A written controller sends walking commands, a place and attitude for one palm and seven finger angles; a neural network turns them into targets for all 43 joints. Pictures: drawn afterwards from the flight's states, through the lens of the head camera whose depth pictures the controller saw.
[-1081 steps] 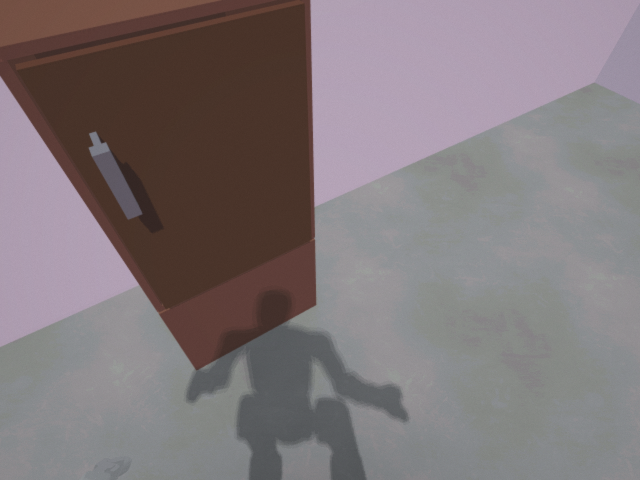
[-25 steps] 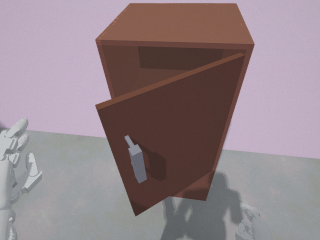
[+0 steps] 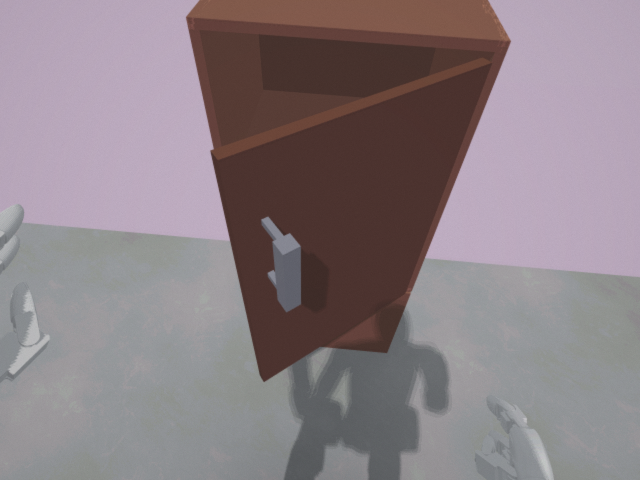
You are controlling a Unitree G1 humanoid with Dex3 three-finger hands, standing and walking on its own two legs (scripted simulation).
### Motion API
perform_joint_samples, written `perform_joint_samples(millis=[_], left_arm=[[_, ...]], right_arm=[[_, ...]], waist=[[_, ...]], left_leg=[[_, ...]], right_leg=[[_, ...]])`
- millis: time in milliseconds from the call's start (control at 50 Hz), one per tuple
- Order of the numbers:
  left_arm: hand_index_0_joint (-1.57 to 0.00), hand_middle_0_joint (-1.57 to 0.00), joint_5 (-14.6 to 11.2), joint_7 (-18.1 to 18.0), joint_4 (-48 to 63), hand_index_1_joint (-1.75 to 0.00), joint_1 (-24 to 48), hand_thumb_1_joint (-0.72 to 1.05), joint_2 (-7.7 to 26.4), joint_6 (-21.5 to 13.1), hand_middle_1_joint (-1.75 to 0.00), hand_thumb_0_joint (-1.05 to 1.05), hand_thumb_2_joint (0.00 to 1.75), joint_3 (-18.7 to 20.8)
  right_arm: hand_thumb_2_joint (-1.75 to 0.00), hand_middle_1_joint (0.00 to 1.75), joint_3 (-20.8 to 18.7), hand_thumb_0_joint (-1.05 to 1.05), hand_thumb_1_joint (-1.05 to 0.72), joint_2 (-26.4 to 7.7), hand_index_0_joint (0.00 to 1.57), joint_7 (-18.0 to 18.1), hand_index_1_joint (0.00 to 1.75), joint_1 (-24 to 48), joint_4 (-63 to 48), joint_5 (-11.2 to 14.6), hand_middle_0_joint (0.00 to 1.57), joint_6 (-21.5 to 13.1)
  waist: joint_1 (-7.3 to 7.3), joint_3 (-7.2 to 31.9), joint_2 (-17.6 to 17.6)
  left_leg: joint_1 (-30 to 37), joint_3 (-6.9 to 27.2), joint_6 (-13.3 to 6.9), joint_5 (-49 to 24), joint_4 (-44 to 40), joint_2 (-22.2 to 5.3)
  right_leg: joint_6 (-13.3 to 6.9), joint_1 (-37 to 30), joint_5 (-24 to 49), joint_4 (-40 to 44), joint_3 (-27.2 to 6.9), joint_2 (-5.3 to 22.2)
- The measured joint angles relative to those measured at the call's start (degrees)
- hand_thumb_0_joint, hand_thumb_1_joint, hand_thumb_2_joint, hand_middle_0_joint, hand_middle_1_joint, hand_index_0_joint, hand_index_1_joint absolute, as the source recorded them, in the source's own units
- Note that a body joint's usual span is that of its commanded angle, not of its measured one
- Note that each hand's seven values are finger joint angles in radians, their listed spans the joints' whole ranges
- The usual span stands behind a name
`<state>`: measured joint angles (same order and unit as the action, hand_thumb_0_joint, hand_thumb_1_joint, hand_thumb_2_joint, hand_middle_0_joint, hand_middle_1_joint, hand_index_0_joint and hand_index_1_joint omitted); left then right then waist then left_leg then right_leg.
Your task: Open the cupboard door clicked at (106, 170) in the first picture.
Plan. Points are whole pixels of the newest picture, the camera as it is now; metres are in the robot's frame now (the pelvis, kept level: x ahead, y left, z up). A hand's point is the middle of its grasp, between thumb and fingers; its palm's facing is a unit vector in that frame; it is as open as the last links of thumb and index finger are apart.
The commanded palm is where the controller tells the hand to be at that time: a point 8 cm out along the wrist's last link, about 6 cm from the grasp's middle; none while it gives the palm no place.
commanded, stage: step back with the hand held close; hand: left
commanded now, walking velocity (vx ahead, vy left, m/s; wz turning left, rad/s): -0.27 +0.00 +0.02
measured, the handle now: (279, 264) +0.36 +0.08 +0.06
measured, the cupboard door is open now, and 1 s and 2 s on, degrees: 39 39 39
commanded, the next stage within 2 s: stop stepping back and stand still in 0.60 s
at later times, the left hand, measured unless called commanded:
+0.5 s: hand out of the picture +0.11 +0.30 +0.18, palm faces +0.50 -0.75 -0.43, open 7.4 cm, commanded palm +0.05 +0.33 +0.18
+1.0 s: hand out of the picture +0.01 +0.27 +0.16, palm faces +0.38 -0.79 -0.49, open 7.4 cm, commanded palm -0.06 +0.31 +0.18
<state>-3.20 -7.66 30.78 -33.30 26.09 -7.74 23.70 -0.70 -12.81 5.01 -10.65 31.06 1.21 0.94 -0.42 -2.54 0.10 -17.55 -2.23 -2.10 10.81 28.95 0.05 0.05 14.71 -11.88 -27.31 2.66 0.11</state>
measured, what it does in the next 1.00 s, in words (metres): walks backwards: right foot, then left foot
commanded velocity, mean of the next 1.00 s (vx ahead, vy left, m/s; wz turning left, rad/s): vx -0.16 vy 0.01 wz -0.01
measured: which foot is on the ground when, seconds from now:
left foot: down 0.00-0.66, up 0.68-0.76, down 0.78-0.98, up 1.00-1.00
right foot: down 0.00-0.32, up 0.34-0.62, down 0.64-0.78, up 0.80-0.96, down 0.98-1.00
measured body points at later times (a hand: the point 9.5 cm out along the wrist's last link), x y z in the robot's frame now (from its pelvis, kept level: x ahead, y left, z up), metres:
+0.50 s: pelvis -0.08 +0.02 +0.00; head -0.07 +0.06 +0.45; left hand +0.07 +0.34 +0.21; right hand +0.08 -0.20 -0.08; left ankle +0.05 +0.09 -0.74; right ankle -0.17 -0.11 -0.67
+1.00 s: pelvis -0.20 +0.01 +0.00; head -0.21 +0.02 +0.45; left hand -0.01 +0.31 +0.19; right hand -0.05 -0.23 -0.07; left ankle -0.05 +0.10 -0.72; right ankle -0.19 -0.08 -0.73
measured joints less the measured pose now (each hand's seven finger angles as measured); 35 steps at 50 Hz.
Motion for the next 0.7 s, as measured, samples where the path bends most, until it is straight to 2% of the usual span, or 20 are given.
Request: perform_joint_samples(millis=[120,240,280,320,360,400,460,520,580,640,680,700], left_arm=[[-0.21,-0.21,1.1,-0.6,-1.5,-0.3,1.0,0.89,-1.8,-1.4,-0.3,0.01,0.9,0.8],[-0.21,-0.21,1.6,-1.6,-0.7,-0.3,1.5,0.89,-4.1,-2.0,-0.3,0.01,0.9,-1.1],[-0.21,-0.21,1.5,-1.9,0.5,-0.3,1.8,0.89,-3.7,-2.4,-0.3,0.01,0.9,-1.2],[-0.21,-0.21,1.6,-2.1,1.1,-0.3,2.3,0.89,-3.1,-2.7,-0.3,0.01,0.9,-1.0],[-0.21,-0.22,2.2,-2.0,1.2,-0.3,3.5,0.89,-2.3,-2.6,-0.3,0.01,0.9,-0.2],[-0.21,-0.22,2.2,-1.9,1.1,-0.3,4.4,0.89,-1.0,-2.8,-0.3,0.01,0.9,0.9],[-0.21,-0.22,1.5,-2.6,2.1,-0.3,3.3,0.89,0.3,-3.6,-0.3,0.01,0.9,3.1],[-0.21,-0.21,0.5,-3.0,3.0,-0.3,1.2,0.89,-0.1,-3.6,-0.3,0.01,0.9,3.7],[-0.21,-0.21,-0.4,-2.3,2.4,-0.3,1.3,0.89,-1.2,-3.0,-0.3,0.01,0.9,1.9],[-0.21,-0.21,-1.0,-1.4,2.4,-0.3,1.8,0.89,-0.3,-3.3,-0.3,0.01,0.9,1.4],[-0.21,-0.21,-1.0,-0.2,1.9,-0.3,3.0,0.89,-1.0,-4.0,-0.3,0.01,0.9,-0.5],[-0.21,-0.21,-1.0,0.3,2.1,-0.3,3.0,0.89,-0.4,-4.2,-0.3,0.01,0.9,-0.9]], right_arm=[[-0.9,0.3,0.6,0.01,-0.91,0.4,0.2,-0.4,0.3,-0.7,-0.2,-0.3,0.2,-1.8],[-0.9,0.3,0.9,0.01,-0.91,0.2,0.2,-0.5,0.3,-2.0,1.4,-0.8,0.2,-3.2],[-0.9,0.3,1.0,0.01,-0.91,0.1,0.2,-0.5,0.3,-2.1,2.0,-0.9,0.2,-3.5],[-0.9,0.3,1.0,0.01,-0.91,0.1,0.2,-0.1,0.3,-2.2,2.6,-1.0,0.2,-3.8],[-0.9,0.3,0.6,0.01,-0.91,0.5,0.2,0.1,0.3,-2.6,2.6,-1.3,0.2,-4.5],[-0.9,0.3,0.2,0.01,-0.91,1.7,0.2,-0.2,0.3,-3.2,3.2,-1.6,0.2,-5.3],[-0.9,0.3,0.5,0.01,-0.91,3.4,0.2,-1.4,0.3,-3.5,4.4,-1.6,0.2,-6.0],[-0.9,0.3,1.2,0.01,-0.91,4.3,0.2,-2.3,0.3,-2.7,5.0,-1.7,0.2,-6.5],[-0.9,0.3,1.6,0.01,-0.91,4.4,0.2,-2.9,0.3,-0.9,5.1,-2.0,0.2,-7.3],[-0.9,0.3,2.1,0.01,-0.9,4.3,0.2,-3.4,0.3,2.2,4.3,-2.1,0.2,-7.2],[-0.9,0.3,2.0,0.01,-0.91,3.4,0.2,-3.0,0.3,4.1,5.7,-1.9,0.2,-6.4],[-0.9,0.3,2.1,0.01,-0.91,3.3,0.2,-2.7,0.3,3.9,6.5,-1.7,0.2,-6.1]], waist=[[0.28,0.7,-1.0],[0.12,0.9,-0.9],[0.22,0.2,-0.2],[0.44,-0.4,-0.2],[1.1,-0.8,-1.0],[1.63,-0.3,-1.2],[1.26,1.9,-0.6],[0.52,4.1,0.0],[-0.01,5.1,0.1],[-1.25,4.2,2.0],[-1.23,1.9,-0.3],[-1.28,1.5,-0.2]], left_leg=[[-3.4,0.3,-0.7,-0.1,3.4,0.0],[-7.3,1.6,0.1,5.9,7.7,0.6],[-7.9,1.6,-0.2,4.0,8.1,0.9],[-8.1,1.7,-1.3,0.5,7.6,0.7],[-8.1,2.5,-2.5,-3.2,6.1,0.2],[-7.9,3.6,-2.6,-5.3,3.6,0.3],[-7.9,3.7,-2.1,-8.2,-1.4,-0.2],[-8.5,2.8,-1.6,-11.7,-6.3,-0.8],[-9.8,1.9,-0.9,-15.3,-10.5,-0.7],[-13.2,-0.7,0.2,-16.9,-9.7,0.2],[-15.6,0.9,1.1,-8.1,-2.3,-0.9],[-16.0,1.5,1.7,-2.6,2.2,-0.6]], right_leg=[[0.3,2.8,0.6,-2.4,0.4,0.1],[0.0,4.9,1.1,-2.8,0.9,0.2],[0.4,5.6,2.6,-3.6,0.9,0.5],[0.9,6.4,-1.1,-5.5,0.7,0.1],[1.0,8.3,-7.4,-14.5,-1.0,-2.0],[0.6,9.0,-11.8,-25.1,-2.5,-3.9],[0.2,6.2,-15.1,-29.7,-2.8,-5.3],[-0.2,0.7,-17.7,-23.5,-1.7,-5.1],[-1.2,-5.6,-18.8,-11.3,-0.8,-5.0],[-3.0,-10.9,-12.4,4.0,-1.5,-3.0],[-2.6,-11.1,-11.1,3.5,-1.2,-4.6],[-2.3,-11.4,-11.3,3.0,-1.3,-4.7]])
